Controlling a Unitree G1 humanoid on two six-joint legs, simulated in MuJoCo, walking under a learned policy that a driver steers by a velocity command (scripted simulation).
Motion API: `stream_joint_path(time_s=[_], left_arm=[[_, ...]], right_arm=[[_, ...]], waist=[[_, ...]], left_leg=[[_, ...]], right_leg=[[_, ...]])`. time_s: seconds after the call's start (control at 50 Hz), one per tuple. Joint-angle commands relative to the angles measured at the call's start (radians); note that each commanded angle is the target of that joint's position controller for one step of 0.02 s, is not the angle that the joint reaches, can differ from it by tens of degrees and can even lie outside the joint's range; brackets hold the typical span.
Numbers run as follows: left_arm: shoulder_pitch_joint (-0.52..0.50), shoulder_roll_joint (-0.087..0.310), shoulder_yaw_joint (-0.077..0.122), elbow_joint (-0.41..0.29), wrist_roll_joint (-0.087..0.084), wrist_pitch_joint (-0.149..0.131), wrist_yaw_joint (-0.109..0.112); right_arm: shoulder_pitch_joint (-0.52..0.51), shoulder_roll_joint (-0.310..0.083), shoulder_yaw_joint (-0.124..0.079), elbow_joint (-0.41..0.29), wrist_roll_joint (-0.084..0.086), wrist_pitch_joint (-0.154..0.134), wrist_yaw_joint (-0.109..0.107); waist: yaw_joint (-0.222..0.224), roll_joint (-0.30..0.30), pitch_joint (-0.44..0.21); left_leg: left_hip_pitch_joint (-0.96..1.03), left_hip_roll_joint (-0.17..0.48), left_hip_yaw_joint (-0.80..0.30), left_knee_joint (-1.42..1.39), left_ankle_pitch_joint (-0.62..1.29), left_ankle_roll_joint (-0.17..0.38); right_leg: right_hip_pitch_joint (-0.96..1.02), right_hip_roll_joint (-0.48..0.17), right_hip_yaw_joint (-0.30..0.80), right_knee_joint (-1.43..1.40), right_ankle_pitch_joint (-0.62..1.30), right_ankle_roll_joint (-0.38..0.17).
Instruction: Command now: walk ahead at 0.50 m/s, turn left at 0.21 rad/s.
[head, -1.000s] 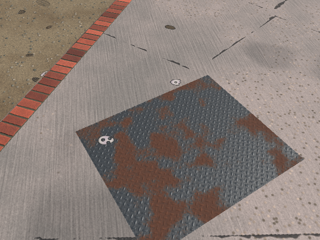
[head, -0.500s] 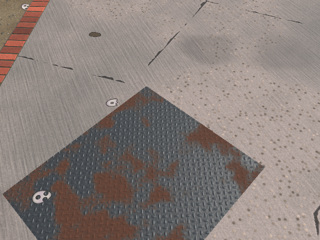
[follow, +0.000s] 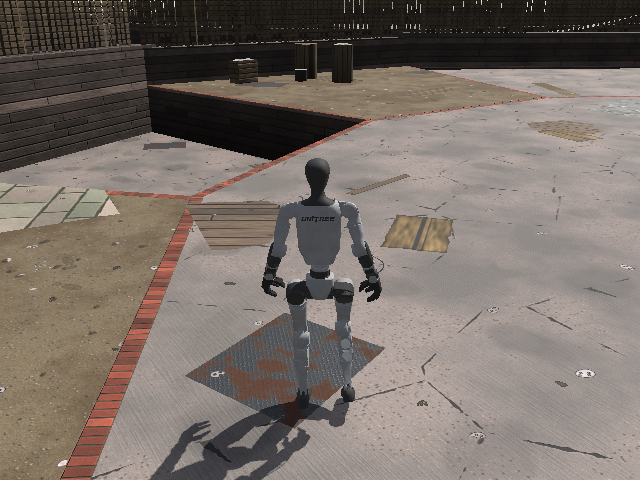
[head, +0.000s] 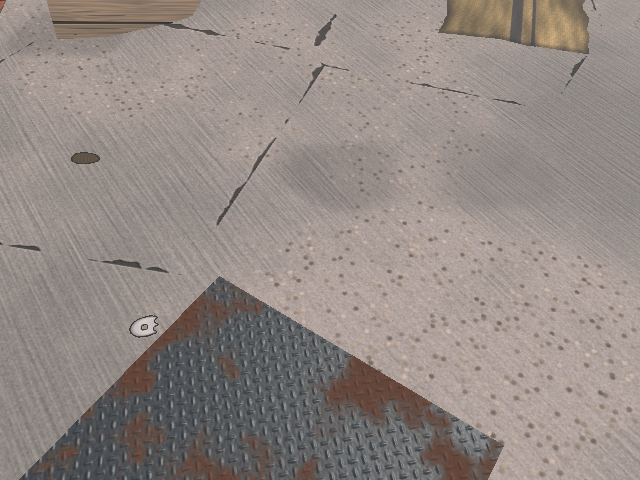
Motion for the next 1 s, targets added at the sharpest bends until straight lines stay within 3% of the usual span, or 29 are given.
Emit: stream_joint_path(time_s=[0.02, 0.1, 0.2, 0.24, 0.28, 0.3, 0.32, 0.34, 0.36, 0.38, 0.4, 0.44, 0.48, 0.54, 0.62, 0.7, 0.72, 0.76, 0.78, 0.8, 0.82, 0.84, 0.86, 0.88, 0.9, 0.92, 0.96, 1.0], left_arm=[[-0.012, 0.062, 0.019, -0.091, 0.010, -0.018, 0.007], [-0.158, 0.031, 0.003, -0.124, 0.002, -0.023, 0.003], [-0.285, 0.057, 0.010, -0.159, -0.017, -0.041, -0.016], [-0.275, 0.081, 0.022, -0.163, -0.021, -0.051, -0.019], [-0.157, 0.112, 0.042, -0.134, -0.016, -0.057, -0.012], [-0.021, 0.158, 0.058, -0.117, -0.001, -0.058, -0.002], [0.114, 0.247, 0.080, -0.101, 0.014, -0.047, 0.007], [0.158, 0.226, 0.080, -0.070, 0.003, -0.033, -0.003], [0.113, 0.145, 0.059, -0.078, -0.004, -0.031, -0.003], [0.065, 0.106, 0.046, -0.083, -0.005, -0.027, -0.004], [0.014, 0.081, 0.036, -0.080, -0.002, -0.025, -0.008], [-0.040, 0.069, 0.031, -0.068, 0.005, -0.028, -0.012], [-0.042, 0.088, 0.040, -0.051, 0.003, -0.038, -0.014], [-0.026, 0.124, 0.052, -0.018, 0.004, -0.040, -0.008], [-0.001, 0.163, 0.059, 0.012, -0.005, -0.028, 0.000], [0.046, 0.204, 0.070, 0.045, -0.026, -0.010, 0.000], [0.050, 0.214, 0.073, 0.050, -0.031, -0.003, 0.000], [0.046, 0.245, 0.082, 0.051, -0.036, 0.010, 0.006], [0.036, 0.250, 0.082, 0.049, -0.039, 0.019, 0.010], [0.055, 0.219, 0.069, 0.044, -0.031, 0.020, 0.016], [0.130, 0.104, 0.028, -0.007, 0.016, 0.005, 0.007], [0.101, 0.099, 0.011, -0.037, 0.005, -0.034, -0.006], [-0.020, 0.182, 0.034, -0.060, -0.038, -0.053, -0.016], [-0.033, 0.168, 0.026, -0.057, -0.048, -0.059, -0.018], [-0.025, 0.160, 0.024, -0.037, -0.029, -0.055, -0.009], [-0.005, 0.165, 0.031, -0.023, -0.016, -0.041, -0.006], [0.043, 0.144, 0.029, 0.003, -0.016, -0.011, -0.009], [0.033, 0.120, 0.024, 0.007, -0.015, 0.010, -0.004]], right_arm=[[-0.009, -0.125, -0.025, -0.066, 0.009, -0.010, -0.011], [0.046, -0.165, -0.038, -0.051, 0.021, 0.006, -0.034], [0.128, -0.164, -0.038, -0.038, 0.028, 0.032, -0.043], [0.120, -0.173, -0.043, -0.044, 0.028, 0.041, -0.048], [0.089, -0.148, -0.038, -0.061, 0.027, 0.045, -0.050], [0.056, -0.104, -0.023, -0.084, 0.017, 0.040, -0.047], [0.128, -0.027, 0.000, -0.111, 0.018, 0.027, -0.047], [0.177, -0.066, 0.000, -0.130, 0.036, 0.020, -0.047], [0.125, -0.146, -0.023, -0.115, 0.042, 0.027, -0.048], [0.062, -0.154, -0.028, -0.123, 0.033, 0.036, -0.045], [0.034, -0.138, -0.029, -0.129, 0.025, 0.043, -0.042], [0.021, -0.105, -0.031, -0.142, 0.024, 0.058, -0.032], [0.006, -0.079, -0.026, -0.159, 0.022, 0.066, -0.026], [-0.053, -0.070, -0.020, -0.185, 0.016, 0.067, -0.020], [-0.180, -0.054, -0.008, -0.220, 0.016, 0.057, 0.005], [-0.277, -0.069, -0.010, -0.275, 0.022, 0.060, 0.025], [-0.283, -0.078, -0.014, -0.285, 0.021, 0.061, 0.029], [-0.226, -0.113, -0.033, -0.288, 0.014, 0.067, 0.029], [-0.101, -0.148, -0.056, -0.258, 0.015, 0.070, 0.025], [0.076, -0.213, -0.091, -0.211, 0.018, 0.076, 0.010], [0.142, -0.341, -0.118, -0.203, 0.022, 0.078, -0.010], [0.153, -0.333, -0.103, -0.238, 0.023, 0.063, -0.004], [0.141, -0.258, -0.080, -0.226, 0.013, 0.050, 0.004], [0.096, -0.211, -0.066, -0.214, 0.011, 0.045, 0.003], [0.017, -0.169, -0.050, -0.223, 0.010, 0.043, 0.001], [-0.039, -0.132, -0.036, -0.231, 0.001, 0.040, 0.000], [-0.070, -0.123, -0.031, -0.222, -0.009, 0.026, -0.001], [-0.051, -0.143, -0.035, -0.191, -0.011, 0.009, -0.004]], waist=[[0.030, 0.125, -0.043], [-0.012, 0.118, -0.023], [-0.052, 0.135, -0.008], [-0.028, 0.150, -0.011], [0.043, 0.153, -0.056], [0.114, 0.109, -0.155], [0.125, -0.117, -0.298], [0.107, -0.291, -0.320], [0.114, -0.155, -0.183], [0.105, -0.082, -0.094], [0.080, -0.048, -0.038], [0.039, -0.082, 0.013], [0.029, -0.072, 0.013], [0.035, -0.036, 0.014], [0.080, -0.023, 0.034], [0.102, -0.028, 0.064], [0.096, -0.033, 0.063], [0.047, -0.064, 0.007], [-0.029, -0.055, -0.061], [-0.108, -0.016, -0.154], [-0.061, 0.249, -0.249], [-0.064, 0.272, -0.434], [-0.104, 0.154, -0.331], [-0.070, 0.122, -0.213], [-0.022, 0.054, -0.138], [0.017, 0.075, -0.103], [0.051, 0.104, -0.092], [0.053, 0.094, -0.061]], left_leg=[[0.127, 0.240, -0.311, -0.205, 0.162, 0.198], [0.071, 0.206, -0.246, -0.205, 0.167, 0.167], [0.098, 0.219, -0.314, -0.136, 0.080, 0.145], [0.120, 0.230, -0.370, -0.091, 0.051, 0.128], [0.085, 0.182, -0.369, 0.018, 0.074, 0.087], [-0.012, 0.133, -0.311, 0.216, 0.050, 0.051], [-0.296, 0.011, -0.163, 0.538, -0.208, -0.013], [-0.498, 0.034, -0.122, 0.742, -0.453, -0.029], [-0.554, 0.090, -0.144, 0.839, -0.374, -0.036], [-0.546, 0.119, -0.118, 0.855, -0.292, -0.042], [-0.518, 0.143, -0.106, 0.827, -0.231, -0.049], [-0.452, 0.183, -0.093, 0.781, -0.166, -0.057], [-0.443, 0.189, -0.079, 0.757, -0.107, -0.070], [-0.468, 0.195, -0.077, 0.634, 0.005, -0.085], [-0.409, 0.180, -0.019, 0.398, 0.180, -0.066], [-0.395, 0.162, 0.029, 0.280, 0.109, -0.025], [-0.380, 0.149, 0.048, 0.262, 0.060, -0.009], [-0.245, 0.081, 0.112, 0.240, -0.046, 0.033], [-0.073, 0.030, 0.142, 0.186, -0.023, 0.064], [0.215, 0.012, 0.103, 0.160, 0.027, 0.104], [0.597, 0.286, -0.357, 0.143, 0.022, 0.245], [0.724, 0.425, -0.826, -0.058, -0.169, 0.374], [0.662, 0.397, -0.715, -0.101, -0.180, 0.304], [0.516, 0.371, -0.558, -0.098, -0.115, 0.263], [0.356, 0.335, -0.434, -0.098, -0.001, 0.227], [0.235, 0.301, -0.347, -0.117, 0.113, 0.207], [0.123, 0.276, -0.263, -0.167, 0.212, 0.205], [0.088, 0.272, -0.181, -0.207, 0.276, 0.204]], right_leg=[[-0.133, -0.051, 0.011, -0.140, 0.048, 0.030], [-0.061, -0.015, -0.002, -0.419, 0.260, 0.063], [0.031, 0.036, 0.012, -0.596, 0.327, 0.068], [0.096, 0.042, 0.018, -0.652, 0.277, 0.053], [0.289, 0.023, 0.012, -0.721, 0.265, 0.012], [0.503, -0.095, 0.107, -0.698, 0.247, -0.044], [0.842, -0.316, 0.397, -0.700, 0.202, -0.166], [0.875, -0.438, 0.689, -0.781, 0.005, -0.249], [0.758, -0.393, 0.605, -0.806, -0.075, -0.219], [0.641, -0.343, 0.456, -0.824, -0.018, -0.183], [0.537, -0.294, 0.356, -0.860, 0.062, -0.166], [0.402, -0.242, 0.214, -0.918, 0.178, -0.147], [0.369, -0.233, 0.125, -0.950, 0.288, -0.160], [0.393, -0.238, 0.024, -0.960, 0.406, -0.167], [0.416, -0.221, -0.100, -0.951, 0.415, -0.132], [0.513, -0.262, -0.145, -0.919, 0.435, -0.104], [0.540, -0.270, -0.160, -0.889, 0.501, -0.094], [0.564, -0.265, -0.206, -0.741, 0.829, -0.070], [0.537, -0.238, -0.242, -0.567, 0.952, -0.049], [0.382, -0.198, -0.262, -0.322, 0.877, -0.012], [-0.051, -0.078, -0.252, 0.069, 0.128, 0.052], [-0.250, 0.049, -0.016, 0.268, -0.278, 0.062], [-0.349, -0.006, 0.051, 0.297, -0.193, 0.041], [-0.348, -0.053, 0.025, 0.229, -0.104, 0.024], [-0.285, -0.100, 0.013, 0.151, -0.034, 0.027], [-0.202, -0.133, 0.016, 0.089, 0.010, 0.032], [-0.113, -0.144, 0.004, 0.057, 0.061, 0.044], [-0.130, -0.143, 0.000, 0.006, 0.137, 0.060]])
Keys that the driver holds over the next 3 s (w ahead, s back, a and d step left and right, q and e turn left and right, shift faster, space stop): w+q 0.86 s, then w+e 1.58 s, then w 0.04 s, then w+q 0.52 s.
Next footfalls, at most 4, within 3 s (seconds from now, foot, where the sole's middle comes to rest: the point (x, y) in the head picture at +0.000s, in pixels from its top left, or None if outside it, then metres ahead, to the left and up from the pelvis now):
0.30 right None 0.32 -0.13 -0.78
0.80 left None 0.49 0.23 -0.78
1.38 right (238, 321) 0.87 0.18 -0.78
1.84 left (142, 252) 1.08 0.44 -0.78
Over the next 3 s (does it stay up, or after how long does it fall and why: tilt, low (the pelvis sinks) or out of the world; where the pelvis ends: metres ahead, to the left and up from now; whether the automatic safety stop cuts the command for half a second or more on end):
stays up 1.58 0.23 -0.02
